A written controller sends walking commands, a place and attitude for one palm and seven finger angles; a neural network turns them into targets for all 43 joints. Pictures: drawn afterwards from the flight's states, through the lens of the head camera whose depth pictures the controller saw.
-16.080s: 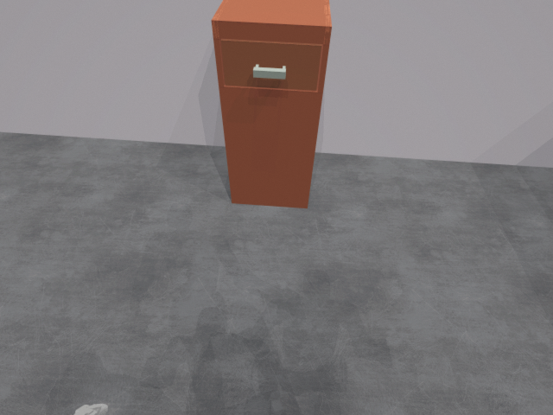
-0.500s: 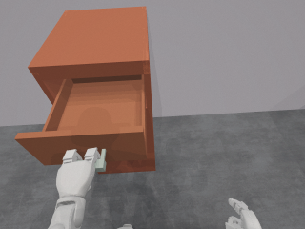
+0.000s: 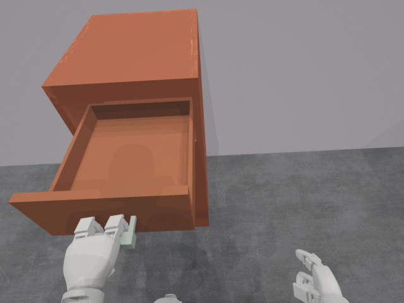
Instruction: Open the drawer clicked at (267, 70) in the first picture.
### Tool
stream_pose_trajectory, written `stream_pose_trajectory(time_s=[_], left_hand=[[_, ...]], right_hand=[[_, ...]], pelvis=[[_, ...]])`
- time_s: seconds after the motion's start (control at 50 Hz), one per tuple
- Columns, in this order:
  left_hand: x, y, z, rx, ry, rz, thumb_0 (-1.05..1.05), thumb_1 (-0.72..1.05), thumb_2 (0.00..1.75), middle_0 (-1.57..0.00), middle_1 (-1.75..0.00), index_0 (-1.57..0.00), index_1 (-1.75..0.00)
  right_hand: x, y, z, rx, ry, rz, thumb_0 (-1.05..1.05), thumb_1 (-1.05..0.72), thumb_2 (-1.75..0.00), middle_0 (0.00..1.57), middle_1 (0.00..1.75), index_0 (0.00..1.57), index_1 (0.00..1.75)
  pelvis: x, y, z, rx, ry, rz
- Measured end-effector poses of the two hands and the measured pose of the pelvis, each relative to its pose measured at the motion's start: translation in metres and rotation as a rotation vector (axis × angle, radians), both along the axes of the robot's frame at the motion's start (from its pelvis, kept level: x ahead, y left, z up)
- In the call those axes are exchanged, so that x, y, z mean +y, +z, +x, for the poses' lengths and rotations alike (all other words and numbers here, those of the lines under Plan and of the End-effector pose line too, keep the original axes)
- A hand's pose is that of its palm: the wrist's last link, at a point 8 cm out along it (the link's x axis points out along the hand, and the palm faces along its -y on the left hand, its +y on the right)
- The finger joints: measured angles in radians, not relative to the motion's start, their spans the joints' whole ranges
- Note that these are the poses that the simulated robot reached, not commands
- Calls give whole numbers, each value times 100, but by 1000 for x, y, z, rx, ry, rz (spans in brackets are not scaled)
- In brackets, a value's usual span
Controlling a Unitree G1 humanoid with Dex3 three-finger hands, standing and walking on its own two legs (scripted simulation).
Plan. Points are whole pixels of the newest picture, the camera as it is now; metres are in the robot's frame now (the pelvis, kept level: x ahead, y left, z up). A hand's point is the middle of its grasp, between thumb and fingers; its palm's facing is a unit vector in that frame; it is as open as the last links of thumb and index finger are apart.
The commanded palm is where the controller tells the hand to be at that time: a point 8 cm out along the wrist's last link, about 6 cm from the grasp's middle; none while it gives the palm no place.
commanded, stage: pull the drawer open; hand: left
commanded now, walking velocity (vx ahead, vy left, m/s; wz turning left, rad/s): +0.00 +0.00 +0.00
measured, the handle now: (108, 231) +0.26 +0.21 +0.01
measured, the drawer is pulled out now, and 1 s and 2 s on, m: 0.29 0.30 0.30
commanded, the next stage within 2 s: open the thumb to release the handle in 0.68 s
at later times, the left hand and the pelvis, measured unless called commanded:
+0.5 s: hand (105, 272) +0.19 +0.20 -0.01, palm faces -0.01 -0.13 -0.99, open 6.2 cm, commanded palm +0.14 +0.20 +0.04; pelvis +0.00 +0.00 -0.01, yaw -1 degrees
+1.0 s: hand (107, 268) +0.20 +0.20 -0.01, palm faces +0.04 -0.11 -0.99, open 6.8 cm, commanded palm +0.17 +0.21 +0.04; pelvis +0.00 +0.00 -0.01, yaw +1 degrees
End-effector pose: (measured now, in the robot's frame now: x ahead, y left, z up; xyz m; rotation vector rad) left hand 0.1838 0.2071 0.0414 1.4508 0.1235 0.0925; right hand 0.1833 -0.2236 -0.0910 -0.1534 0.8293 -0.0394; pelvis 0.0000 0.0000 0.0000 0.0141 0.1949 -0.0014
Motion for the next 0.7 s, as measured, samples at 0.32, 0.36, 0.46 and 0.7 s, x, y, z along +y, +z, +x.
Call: stream_pose_trajectory(time_s=[0.32, 0.36, 0.46, 0.7], left_hand=[[-2, 1, -16, 0, 9, -8, 5, 68, 73, -24, -134, -37, -128], [-2, 1, -16, 3, 6, -9, 4, 68, 72, -24, -133, -36, -127], [-2, 1, -17, 1, 2, -10, 4, 69, 73, -23, -132, -36, -127], [-1, 0, -17, -5, -1, -9, 4, 68, 74, -23, -132, -36, -127]], right_hand=[[-4, -5, -1, -24, 17, 21, 1, -90, -90, 20, 30, 20, 30], [-5, -5, -1, -25, 17, 22, 1, -90, -90, 20, 30, 20, 30], [-7, -7, -1, -18, 19, 14, 1, -90, -90, 20, 30, 20, 30], [-3, -12, 7, 1, 29, 13, 1, -90, -90, 20, 30, 20, 30]], pelvis=[[-4, -8, -1, 17, -11, 9], [-4, -9, 0, 20, -14, 10], [-4, -11, 3, 30, -14, 9], [-3, -12, 8, 44, -10, 9]])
